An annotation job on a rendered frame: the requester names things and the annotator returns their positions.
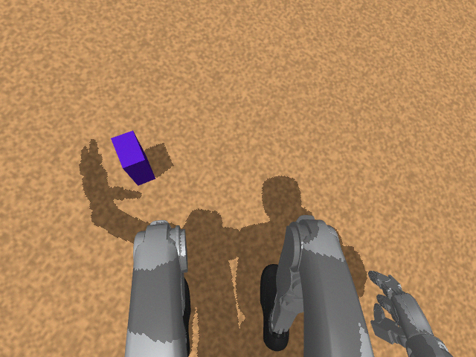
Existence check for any right robot foot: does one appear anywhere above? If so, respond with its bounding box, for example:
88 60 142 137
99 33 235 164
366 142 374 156
260 264 289 351

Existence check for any carton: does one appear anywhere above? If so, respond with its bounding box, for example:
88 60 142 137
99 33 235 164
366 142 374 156
111 131 155 186

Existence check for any right robot arm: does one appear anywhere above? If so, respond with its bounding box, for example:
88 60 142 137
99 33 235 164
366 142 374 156
405 334 454 357

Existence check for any right robot hand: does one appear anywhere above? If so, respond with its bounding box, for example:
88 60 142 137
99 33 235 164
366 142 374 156
368 271 434 348

